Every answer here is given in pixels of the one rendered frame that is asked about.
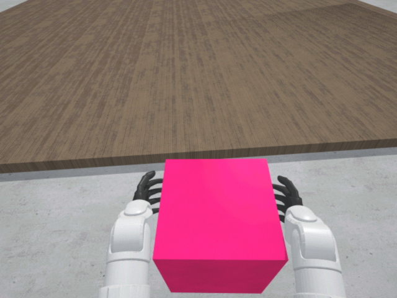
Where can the left robot forearm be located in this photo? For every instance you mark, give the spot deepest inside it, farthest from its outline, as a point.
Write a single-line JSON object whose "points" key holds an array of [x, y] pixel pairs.
{"points": [[128, 254]]}

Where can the robot right hand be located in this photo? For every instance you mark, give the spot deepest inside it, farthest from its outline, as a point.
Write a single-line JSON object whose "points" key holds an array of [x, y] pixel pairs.
{"points": [[291, 197]]}

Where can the carton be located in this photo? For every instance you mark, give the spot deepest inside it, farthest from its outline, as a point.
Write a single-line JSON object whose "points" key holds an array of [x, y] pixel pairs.
{"points": [[218, 227]]}

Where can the robot left hand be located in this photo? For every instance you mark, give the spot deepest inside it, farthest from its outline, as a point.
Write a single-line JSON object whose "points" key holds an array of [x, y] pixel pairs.
{"points": [[143, 193]]}

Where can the right robot forearm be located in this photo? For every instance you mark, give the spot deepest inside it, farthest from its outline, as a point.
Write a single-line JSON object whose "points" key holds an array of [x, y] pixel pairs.
{"points": [[315, 256]]}

